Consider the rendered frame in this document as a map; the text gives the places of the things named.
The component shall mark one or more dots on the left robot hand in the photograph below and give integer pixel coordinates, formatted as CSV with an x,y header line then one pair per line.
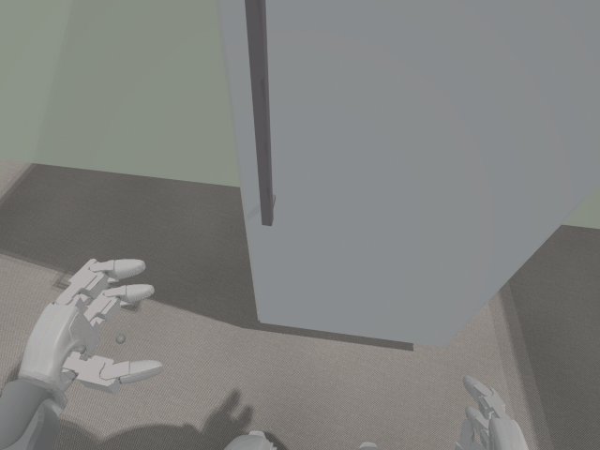
x,y
50,352

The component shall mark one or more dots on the robot left forearm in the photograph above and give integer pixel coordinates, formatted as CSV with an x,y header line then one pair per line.
x,y
29,412

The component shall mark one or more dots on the fridge door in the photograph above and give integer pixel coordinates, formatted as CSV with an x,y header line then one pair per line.
x,y
422,151

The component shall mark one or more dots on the handle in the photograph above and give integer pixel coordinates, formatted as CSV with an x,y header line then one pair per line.
x,y
258,62

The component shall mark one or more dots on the right robot hand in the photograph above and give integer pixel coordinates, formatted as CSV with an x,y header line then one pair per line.
x,y
499,433

